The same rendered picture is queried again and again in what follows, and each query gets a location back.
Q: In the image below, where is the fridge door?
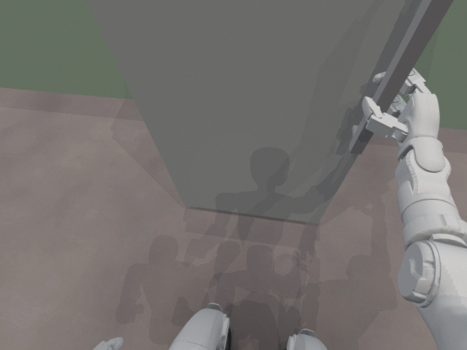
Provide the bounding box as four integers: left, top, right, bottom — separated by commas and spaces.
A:
86, 0, 422, 224

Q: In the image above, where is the robot right forearm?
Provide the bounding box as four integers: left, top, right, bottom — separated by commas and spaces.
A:
395, 137, 467, 251

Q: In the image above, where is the right robot thigh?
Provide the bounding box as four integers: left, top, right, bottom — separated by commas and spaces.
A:
287, 334, 327, 350

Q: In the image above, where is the handle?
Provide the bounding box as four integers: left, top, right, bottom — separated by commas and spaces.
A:
350, 0, 454, 155

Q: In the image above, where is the robot right shin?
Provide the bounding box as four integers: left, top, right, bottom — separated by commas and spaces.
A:
298, 329, 315, 337

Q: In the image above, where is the robot right upper arm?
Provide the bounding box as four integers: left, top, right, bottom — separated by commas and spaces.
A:
397, 240, 467, 350

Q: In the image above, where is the robot right hand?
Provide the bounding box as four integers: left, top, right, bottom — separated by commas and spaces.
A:
362, 68, 440, 149

